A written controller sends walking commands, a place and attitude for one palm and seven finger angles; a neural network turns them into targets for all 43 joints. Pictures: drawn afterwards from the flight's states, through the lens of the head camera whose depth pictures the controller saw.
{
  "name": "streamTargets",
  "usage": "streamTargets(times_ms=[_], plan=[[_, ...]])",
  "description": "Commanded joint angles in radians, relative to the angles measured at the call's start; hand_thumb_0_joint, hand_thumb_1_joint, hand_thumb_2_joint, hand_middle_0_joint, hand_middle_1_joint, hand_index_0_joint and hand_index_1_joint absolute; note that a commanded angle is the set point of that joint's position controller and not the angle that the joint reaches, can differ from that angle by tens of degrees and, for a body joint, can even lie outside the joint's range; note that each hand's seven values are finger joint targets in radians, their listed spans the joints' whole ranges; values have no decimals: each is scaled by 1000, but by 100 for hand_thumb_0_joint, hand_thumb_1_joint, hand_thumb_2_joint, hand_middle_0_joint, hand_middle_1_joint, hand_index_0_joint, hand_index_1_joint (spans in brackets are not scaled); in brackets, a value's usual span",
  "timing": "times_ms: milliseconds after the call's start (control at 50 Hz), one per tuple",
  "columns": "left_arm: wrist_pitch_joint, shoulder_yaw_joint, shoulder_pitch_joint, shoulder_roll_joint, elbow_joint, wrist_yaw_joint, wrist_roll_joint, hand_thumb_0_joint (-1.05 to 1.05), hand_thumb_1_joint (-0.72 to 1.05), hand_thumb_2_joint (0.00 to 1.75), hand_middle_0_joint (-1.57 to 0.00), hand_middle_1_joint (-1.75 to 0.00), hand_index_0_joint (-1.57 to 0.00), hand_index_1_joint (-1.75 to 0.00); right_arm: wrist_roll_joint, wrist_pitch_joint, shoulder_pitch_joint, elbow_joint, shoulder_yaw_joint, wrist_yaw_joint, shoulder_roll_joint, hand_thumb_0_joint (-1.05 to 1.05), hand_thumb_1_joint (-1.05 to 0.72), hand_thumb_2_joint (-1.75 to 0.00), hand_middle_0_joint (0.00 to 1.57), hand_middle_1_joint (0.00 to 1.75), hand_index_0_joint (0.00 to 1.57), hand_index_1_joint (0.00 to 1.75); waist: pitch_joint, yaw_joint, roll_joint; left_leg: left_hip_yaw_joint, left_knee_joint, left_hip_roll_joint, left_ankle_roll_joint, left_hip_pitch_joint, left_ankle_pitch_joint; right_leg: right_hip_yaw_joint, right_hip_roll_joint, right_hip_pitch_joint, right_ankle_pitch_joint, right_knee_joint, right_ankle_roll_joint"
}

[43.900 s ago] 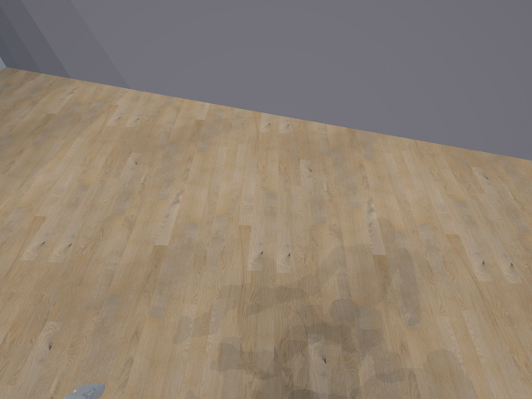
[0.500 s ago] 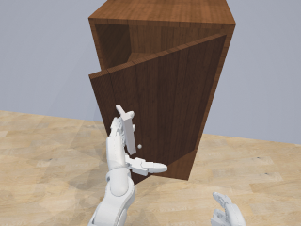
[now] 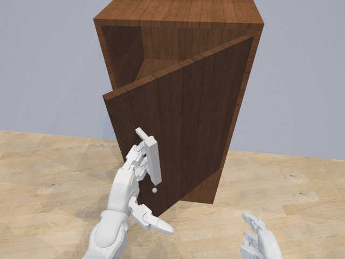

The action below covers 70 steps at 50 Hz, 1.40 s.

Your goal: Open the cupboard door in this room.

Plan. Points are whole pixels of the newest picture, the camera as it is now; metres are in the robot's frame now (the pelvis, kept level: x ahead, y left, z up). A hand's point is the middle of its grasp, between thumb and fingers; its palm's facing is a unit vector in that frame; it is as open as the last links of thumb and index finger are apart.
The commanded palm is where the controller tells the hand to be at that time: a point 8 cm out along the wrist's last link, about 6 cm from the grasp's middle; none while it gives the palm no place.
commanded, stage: slide the hand sideways off the handle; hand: left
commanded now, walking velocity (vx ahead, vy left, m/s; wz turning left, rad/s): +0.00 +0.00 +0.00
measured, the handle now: (148, 157) +0.32 +0.07 +0.09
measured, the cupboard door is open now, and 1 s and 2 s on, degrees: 45 45 45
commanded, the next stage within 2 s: draw the hand back to the body in 0.72 s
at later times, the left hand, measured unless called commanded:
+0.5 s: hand (127, 208) +0.20 +0.10 +0.09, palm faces -0.09 -1.00 -0.05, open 16.1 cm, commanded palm +0.17 +0.16 +0.09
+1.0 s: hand (100, 215) +0.18 +0.15 +0.10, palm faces -0.08 -1.00 -0.05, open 16.3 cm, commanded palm +0.16 +0.20 +0.11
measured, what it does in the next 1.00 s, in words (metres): stands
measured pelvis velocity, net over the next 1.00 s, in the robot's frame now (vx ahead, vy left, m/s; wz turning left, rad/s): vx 0.00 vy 0.01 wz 0.02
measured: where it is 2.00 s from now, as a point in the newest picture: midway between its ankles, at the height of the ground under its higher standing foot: outside the picture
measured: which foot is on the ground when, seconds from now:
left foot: down 0.00-1.00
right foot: down 0.00-1.00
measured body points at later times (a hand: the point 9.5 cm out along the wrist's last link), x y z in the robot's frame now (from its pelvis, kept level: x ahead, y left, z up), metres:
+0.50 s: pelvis +0.01 -0.02 -0.01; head +0.02 -0.04 +0.44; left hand +0.20 +0.16 +0.09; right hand +0.20 -0.24 -0.08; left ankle +0.02 +0.12 -0.71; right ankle +0.00 -0.09 -0.71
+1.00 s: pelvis +0.00 +0.01 -0.01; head +0.01 -0.01 +0.44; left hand +0.18 +0.20 +0.10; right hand +0.20 -0.21 -0.07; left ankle +0.02 +0.12 -0.71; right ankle +0.00 -0.09 -0.71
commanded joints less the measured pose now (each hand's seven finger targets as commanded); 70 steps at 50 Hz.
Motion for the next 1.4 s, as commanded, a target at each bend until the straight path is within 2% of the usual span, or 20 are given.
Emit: streamTargets(times_ms=[0, 160, 220, 420, 460, 500, 560, 660, 700, 760, 880, 920, 940, 1020, 1200, 1300, 1320, 1340, 1360, 1380], plan=[[-69, 94, -71, 33, -269, -3, -29, 0, -50, 30, -15, -30, -15, -30, 7, -62, -127, -186, -46, -10, -99, 0, -90, -90, 20, 30, 20, 30, -109, 22, -66, -39, -98, -25, 23, 66, 120, 40, 8, 15, 195, -148, 12], [-93, 146, 37, 77, -327, -51, -58, 0, -50, 30, -15, -30, -15, -30, 6, -97, -92, -188, -54, -20, -111, 0, -90, -90, 20, 30, 20, 30, -128, 14, -103, -41, -61, -33, 27, 41, 146, 56, 4, 18, 260, -134, 26], [-104, 164, 66, 94, -350, -77, -69, 0, -50, 30, -15, -30, -15, -30, 9, -107, -83, -190, -55, -23, -112, 0, -90, -90, 20, 30, 20, 30, -129, 12, -59, -38, -50, -35, 26, 37, 159, 59, 1, 13, 285, -123, 27], [-152, 261, 230, 160, -406, -164, -133, 0, -50, 30, -15, -30, -15, -30, 18, -148, -56, -196, -66, -35, -124, 0, -90, -90, 20, 30, 20, 30, -143, 16, -88, -42, -4, -42, 23, -13, 180, 91, -17, 34, 397, -103, 51], [-165, 261, 277, 157, -422, -183, -148, 0, -50, 30, -15, -30, -15, -30, 20, -155, -52, -201, -67, -34, -124, 0, -90, -90, 20, 30, 20, 30, -141, 20, -61, -45, 1, -43, 22, -17, 182, 87, -16, 25, 400, -94, 50], [-169, 280, 272, 174, -402, -200, -158, 0, -50, 30, -15, -30, -15, -30, 20, -158, -49, -196, -70, -38, -132, 0, -90, -90, 20, 30, 20, 30, -115, 7, -115, -50, 15, -42, 23, -47, 162, 96, -18, 8, 372, -102, 56], [-191, 304, 269, 192, -415, -231, -175, 0, -50, 30, -15, -30, -15, -30, 23, -170, -48, -192, -74, -46, -135, 0, -90, -90, 20, 30, 20, 30, -124, 10, -72, -54, 27, -44, 21, -54, 143, 110, -23, -6, 317, -105, 53], [-202, 335, 274, 218, -404, -276, -210, 0, -50, 30, -15, -30, -15, -30, 32, -191, -49, -184, -76, -59, -140, 0, -90, -90, 20, 30, 20, 30, -121, 7, -70, -63, 35, -41, 22, -57, 135, 99, -16, -33, 269, -101, 48], [-202, 309, 267, 196, -409, -286, -215, 0, -50, 30, -15, -30, -15, -30, 33, -201, -56, -185, -75, -60, -141, 0, -90, -90, 20, 30, 20, 30, -120, 6, -49, -65, 32, -40, 24, -50, 138, 86, -11, -43, 251, -95, 42], [-190, 274, 271, 174, -417, -287, -213, 0, -50, 30, -15, -30, -15, -30, 33, -215, -56, -191, -73, -58, -142, 0, -90, -90, 20, 30, 20, 30, -116, 7, -47, -70, 21, -38, 25, -45, 127, 60, 1, -64, 208, -84, 35], [-155, 341, 262, 242, -449, -233, -183, 0, -50, 30, -15, -30, -15, -30, 34, -215, -66, -185, -72, -61, -138, 0, -90, -90, 20, 30, 20, 30, -135, 31, -26, -77, -9, -30, 26, -25, 120, 34, 14, -49, 166, -72, 21], [-139, 317, 270, 209, -487, -228, -189, 0, -50, 30, -15, -30, -15, -30, 37, -217, -73, -197, -64, -58, -130, 0, -90, -90, 20, 30, 20, 30, -130, 34, 19, -79, -28, -28, 24, -6, 124, 17, 17, -47, 177, -69, 19], [-126, 338, 269, 227, -481, -225, -190, 0, -50, 30, -15, -30, -15, -30, 38, -214, -68, -193, -64, -59, -131, 0, -90, -90, 20, 30, 20, 30, -124, 31, 3, -81, -32, -25, 23, -7, 120, 12, 20, -47, 174, -72, 20], [-84, 350, 257, 231, -480, -237, -202, 0, -50, 30, -15, -30, -15, -30, 40, -219, -77, -185, -59, -64, -138, 0, -90, -90, 20, 30, 20, 30, -96, 27, -29, -87, -51, -22, 24, 1, 105, 10, 22, -40, 159, -98, 24], [-21, 417, 224, 275, -521, -273, -230, 0, -50, 30, -15, -30, -15, -30, 44, -244, -89, -164, -49, -73, -148, 0, -90, -90, 20, 30, 20, 30, -98, 37, 10, -95, -93, -22, 22, 64, 153, -7, 26, 8, 206, -130, 20], [9, 473, 209, 303, -496, -301, -255, 0, -32, 37, -16, -30, -16, -30, 48, -255, -104, -145, -48, -79, -155, 0, -90, -90, 20, 30, 20, 30, -73, 43, 3, -93, -117, -22, 23, 84, 159, -6, 26, 35, 214, -167, 21], [-7, 483, 163, 411, -612, -137, -107, 0, -29, 39, -16, -30, -16, -30, 32, -240, -122, -152, -43, -104, -135, 0, -90, -90, 20, 30, 20, 30, -42, 81, 14, -79, -166, -14, 20, 89, 127, 46, 12, 65, 173, -236, 12], [12, 446, 237, 324, -552, -65, -90, 0, -26, 40, -16, -30, -16, -30, 20, -235, -108, -140, -36, -113, -120, 0, -90, -90, 20, 30, 20, 30, 18, 59, 13, -74, -182, -16, 16, 98, 101, 44, 4, 48, 139, -270, 12], [25, 420, 268, 289, -519, -23, -65, 0, -22, 42, -16, -30, -16, -30, 19, -221, -100, -124, -34, -112, -118, 0, -90, -90, 20, 30, 20, 30, 37, 56, 10, -72, -195, -11, 16, 112, 107, 34, 2, 60, 135, -282, 15], [30, 423, 258, 302, -506, 5, -50, 0, -18, 43, -16, -30, -16, -30, 16, -213, -111, -112, -38, -113, -126, 0, -90, -90, 20, 30, 20, 30, 41, 55, -42, -75, -208, -7, 19, 124, 115, 32, 3, 79, 139, -302, 16]])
